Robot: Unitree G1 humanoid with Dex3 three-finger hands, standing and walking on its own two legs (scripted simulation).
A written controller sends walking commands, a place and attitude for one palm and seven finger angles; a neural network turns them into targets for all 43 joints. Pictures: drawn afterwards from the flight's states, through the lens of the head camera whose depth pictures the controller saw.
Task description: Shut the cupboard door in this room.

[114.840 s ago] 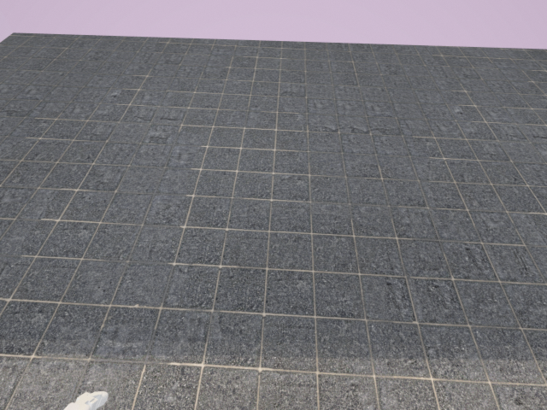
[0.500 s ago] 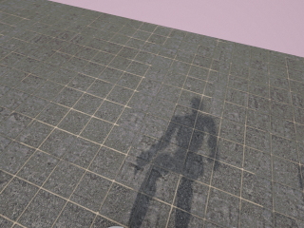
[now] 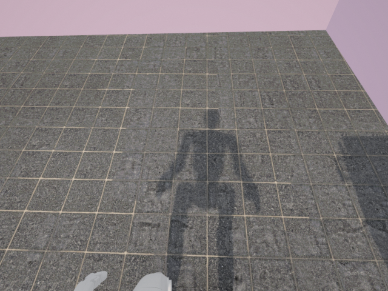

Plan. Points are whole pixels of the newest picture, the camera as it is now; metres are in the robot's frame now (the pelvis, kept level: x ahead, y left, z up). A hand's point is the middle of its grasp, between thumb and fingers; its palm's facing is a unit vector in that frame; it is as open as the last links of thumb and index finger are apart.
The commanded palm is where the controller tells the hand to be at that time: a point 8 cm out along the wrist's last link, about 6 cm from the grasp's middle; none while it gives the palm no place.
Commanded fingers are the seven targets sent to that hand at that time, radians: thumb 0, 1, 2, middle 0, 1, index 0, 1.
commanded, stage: turn to face it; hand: left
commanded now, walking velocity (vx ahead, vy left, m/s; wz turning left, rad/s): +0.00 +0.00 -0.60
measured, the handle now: out of the picture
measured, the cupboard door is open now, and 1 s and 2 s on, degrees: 3 3 3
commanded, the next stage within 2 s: none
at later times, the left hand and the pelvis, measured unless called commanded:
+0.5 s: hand (130, 264) +0.19 +0.17 -0.16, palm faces -0.29 -0.92 -0.27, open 7.4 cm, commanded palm none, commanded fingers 0.00 0.90 0.90 -0.20 -0.30 -0.20 -0.30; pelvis +0.02 -0.01 -0.01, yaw -18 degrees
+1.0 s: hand (156, 235) +0.26 +0.12 -0.16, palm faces -0.55 -0.81 -0.19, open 7.4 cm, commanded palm none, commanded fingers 0.00 0.90 0.90 -0.20 -0.30 -0.20 -0.30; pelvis +0.06 +0.00 +0.01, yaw -36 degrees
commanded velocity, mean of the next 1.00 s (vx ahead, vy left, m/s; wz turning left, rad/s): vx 0.00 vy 0.00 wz -0.60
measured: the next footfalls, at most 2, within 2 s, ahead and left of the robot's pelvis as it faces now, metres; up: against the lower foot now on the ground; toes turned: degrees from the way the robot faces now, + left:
left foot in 0.16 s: +0.07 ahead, +0.14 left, +0.00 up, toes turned -3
right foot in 0.48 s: +0.02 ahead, -0.13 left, +0.00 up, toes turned -23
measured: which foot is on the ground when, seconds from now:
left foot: up 0.00-0.14, down 0.16-0.48, up 0.50-0.80, down 0.82-1.00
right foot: down 0.00-0.16, up 0.18-0.46, down 0.48-0.82, up 0.84-1.00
